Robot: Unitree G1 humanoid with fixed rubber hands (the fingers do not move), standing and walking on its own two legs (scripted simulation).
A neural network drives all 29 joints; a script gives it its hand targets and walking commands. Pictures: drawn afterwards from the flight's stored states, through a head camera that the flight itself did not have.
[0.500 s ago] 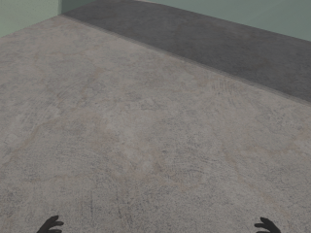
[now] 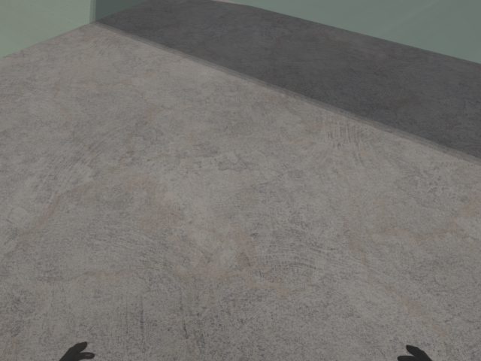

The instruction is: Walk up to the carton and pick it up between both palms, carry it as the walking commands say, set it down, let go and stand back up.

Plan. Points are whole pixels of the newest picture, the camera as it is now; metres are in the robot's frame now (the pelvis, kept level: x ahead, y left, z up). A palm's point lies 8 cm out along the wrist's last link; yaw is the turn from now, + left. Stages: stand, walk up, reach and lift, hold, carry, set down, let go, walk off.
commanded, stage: stand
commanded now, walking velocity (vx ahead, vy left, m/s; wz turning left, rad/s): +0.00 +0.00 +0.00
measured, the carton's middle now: out of the picture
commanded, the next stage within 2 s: walk up in 0.64 s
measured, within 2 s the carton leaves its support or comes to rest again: neither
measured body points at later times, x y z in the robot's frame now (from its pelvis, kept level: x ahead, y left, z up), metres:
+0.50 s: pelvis +0.01 +0.00 +0.00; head +0.01 +0.00 +0.45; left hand +0.12 +0.32 -0.11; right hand +0.11 -0.32 -0.11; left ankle +0.01 +0.12 -0.75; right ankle +0.00 -0.12 -0.75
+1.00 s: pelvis +0.00 -0.02 -0.01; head +0.03 -0.03 +0.43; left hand +0.11 +0.27 -0.14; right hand +0.07 -0.34 -0.14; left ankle +0.01 +0.12 -0.75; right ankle +0.00 -0.14 -0.73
